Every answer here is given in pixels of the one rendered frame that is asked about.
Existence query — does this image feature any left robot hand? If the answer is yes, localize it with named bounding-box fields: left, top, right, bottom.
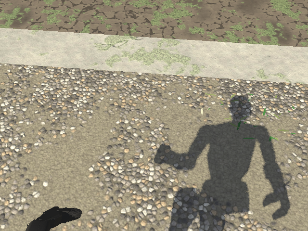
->
left=25, top=206, right=82, bottom=231

